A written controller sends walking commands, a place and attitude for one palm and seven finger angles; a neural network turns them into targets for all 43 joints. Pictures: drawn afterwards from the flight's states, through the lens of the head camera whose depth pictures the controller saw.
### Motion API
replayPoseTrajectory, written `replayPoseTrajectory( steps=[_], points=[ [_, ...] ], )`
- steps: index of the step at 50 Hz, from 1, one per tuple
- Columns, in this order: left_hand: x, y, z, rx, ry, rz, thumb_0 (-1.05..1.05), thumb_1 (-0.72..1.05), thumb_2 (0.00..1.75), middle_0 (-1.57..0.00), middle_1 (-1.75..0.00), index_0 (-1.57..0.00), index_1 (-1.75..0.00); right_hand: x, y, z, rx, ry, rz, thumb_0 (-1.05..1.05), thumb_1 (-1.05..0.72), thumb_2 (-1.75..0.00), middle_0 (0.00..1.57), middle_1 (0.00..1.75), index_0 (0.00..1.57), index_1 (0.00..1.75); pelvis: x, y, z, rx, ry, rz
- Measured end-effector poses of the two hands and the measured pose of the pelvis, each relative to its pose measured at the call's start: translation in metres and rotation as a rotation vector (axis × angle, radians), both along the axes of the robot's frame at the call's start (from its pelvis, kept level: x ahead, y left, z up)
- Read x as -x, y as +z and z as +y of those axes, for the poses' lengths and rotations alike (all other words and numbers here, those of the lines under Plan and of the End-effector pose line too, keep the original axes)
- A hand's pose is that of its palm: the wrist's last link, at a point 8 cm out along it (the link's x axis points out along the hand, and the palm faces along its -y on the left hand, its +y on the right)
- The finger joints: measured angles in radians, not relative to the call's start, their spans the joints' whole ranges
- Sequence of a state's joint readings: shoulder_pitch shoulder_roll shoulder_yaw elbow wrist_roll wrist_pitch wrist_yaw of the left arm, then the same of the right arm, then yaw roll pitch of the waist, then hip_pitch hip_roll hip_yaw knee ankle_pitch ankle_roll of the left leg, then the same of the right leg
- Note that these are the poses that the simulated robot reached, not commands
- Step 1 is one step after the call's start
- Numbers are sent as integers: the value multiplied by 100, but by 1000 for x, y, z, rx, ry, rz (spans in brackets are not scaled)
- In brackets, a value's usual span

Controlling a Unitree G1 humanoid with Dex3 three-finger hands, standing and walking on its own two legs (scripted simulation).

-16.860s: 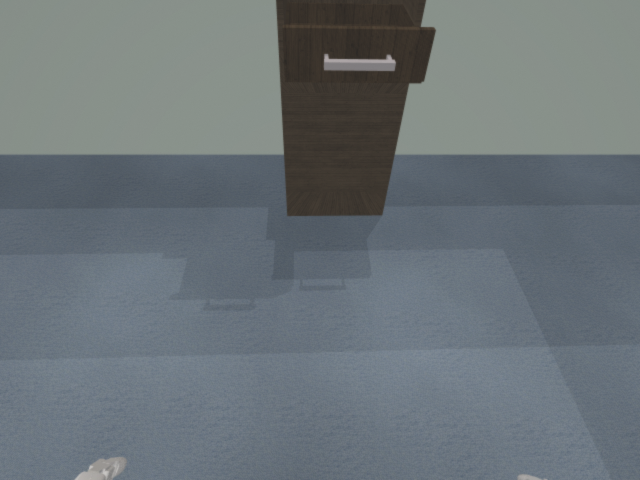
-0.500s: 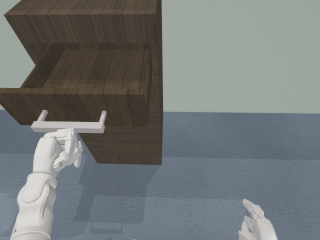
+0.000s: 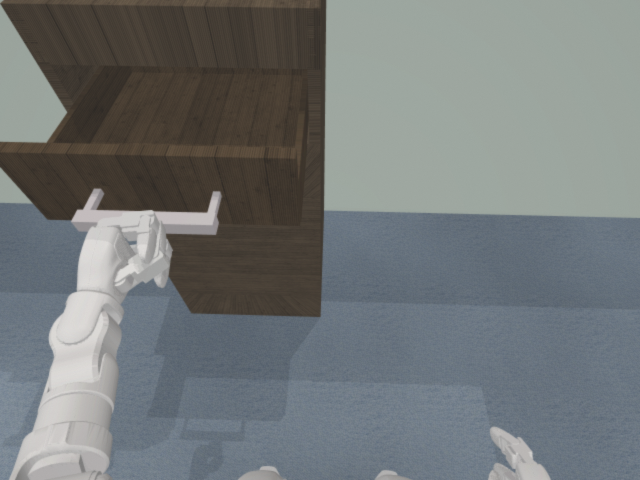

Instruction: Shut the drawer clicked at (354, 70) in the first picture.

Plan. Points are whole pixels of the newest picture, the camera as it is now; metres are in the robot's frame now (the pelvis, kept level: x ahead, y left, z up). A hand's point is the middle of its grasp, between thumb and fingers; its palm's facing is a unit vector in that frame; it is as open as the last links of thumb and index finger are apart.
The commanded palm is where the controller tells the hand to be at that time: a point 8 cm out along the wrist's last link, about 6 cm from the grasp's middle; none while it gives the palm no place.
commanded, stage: push the drawer shut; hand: left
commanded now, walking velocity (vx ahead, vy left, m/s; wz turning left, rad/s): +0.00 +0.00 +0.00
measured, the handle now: (151, 209) +0.43 +0.25 +0.07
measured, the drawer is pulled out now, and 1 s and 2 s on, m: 0.20 0.06 0.00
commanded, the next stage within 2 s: pull the fist back off the drawer in 1.90 s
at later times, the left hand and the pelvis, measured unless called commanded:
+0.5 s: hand (177, 210) +0.43 +0.21 +0.08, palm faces +0.02 -1.00 -0.02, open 2.8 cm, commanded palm +0.41 +0.26 +0.07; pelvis +0.00 +0.01 -0.01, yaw -2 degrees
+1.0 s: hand (188, 174) +0.50 +0.22 +0.08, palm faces +0.02 -1.00 -0.02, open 2.7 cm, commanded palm +0.48 +0.26 +0.07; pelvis +0.00 +0.02 -0.01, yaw -2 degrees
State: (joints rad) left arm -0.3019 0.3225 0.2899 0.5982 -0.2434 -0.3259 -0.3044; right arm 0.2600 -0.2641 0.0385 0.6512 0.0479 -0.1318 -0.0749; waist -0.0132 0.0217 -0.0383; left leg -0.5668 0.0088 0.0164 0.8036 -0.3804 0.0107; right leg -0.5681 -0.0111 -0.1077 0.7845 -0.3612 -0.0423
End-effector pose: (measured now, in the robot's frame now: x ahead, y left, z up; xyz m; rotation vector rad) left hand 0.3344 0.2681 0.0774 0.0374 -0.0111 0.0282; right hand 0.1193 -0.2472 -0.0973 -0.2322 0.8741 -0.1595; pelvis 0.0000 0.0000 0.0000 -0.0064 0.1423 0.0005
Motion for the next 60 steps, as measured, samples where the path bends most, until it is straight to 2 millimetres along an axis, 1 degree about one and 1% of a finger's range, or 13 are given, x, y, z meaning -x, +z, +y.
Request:
replayPoseTrajectory(
  steps=[5, 11, 21, 30, 40, 60],
  points=[
    [-19, 1, 0, 2, -12, 8, -7, 80, 93, -140, -160, -140, -160, 12, -2, 3, 3, -8, 29, 1, -90, -90, 20, 30, 20, 30, 4, -2, 3, 3, -2, 11],
    [-41, 2, 0, 6, -18, 14, -6, 81, 92, -140, -160, -140, -160, 31, -5, 4, 6, -34, 75, 1, -90, -90, 20, 30, 20, 30, 5, -3, 8, 6, -9, 28],
    [-65, 2, -2, 14, -16, 6, -5, 83, 92, -140, -160, -140, -160, 61, -9, 4, 8, -80, 170, 1, -90, -90, 20, 30, 20, 30, 1, -4, 13, 7, -26, 52],
    [-86, 0, 0, 16, -10, 9, -7, 81, 92, -140, -160, -140, -160, 74, -13, 3, 15, -98, 234, 1, -90, -90, 20, 30, 20, 30, 0, -7, 15, 12, -27, 78],
    [-116, 1, 2, 19, -10, 19, -7, 79, 91, -140, -160, -140, -160, 87, -15, 2, 29, -120, 288, 1, -90, -90, 20, 30, 20, 30, 0, -12, 15, 18, -29, 120],
    [-167, 2, 0, 20, -3, 34, -6, 81, 92, -140, -160, -140, -160, 128, -16, 3, 39, -180, 451, 0, -90, -90, 20, 30, 20, 30, -8, -17, 17, 29, -38, 192]
  ],
)
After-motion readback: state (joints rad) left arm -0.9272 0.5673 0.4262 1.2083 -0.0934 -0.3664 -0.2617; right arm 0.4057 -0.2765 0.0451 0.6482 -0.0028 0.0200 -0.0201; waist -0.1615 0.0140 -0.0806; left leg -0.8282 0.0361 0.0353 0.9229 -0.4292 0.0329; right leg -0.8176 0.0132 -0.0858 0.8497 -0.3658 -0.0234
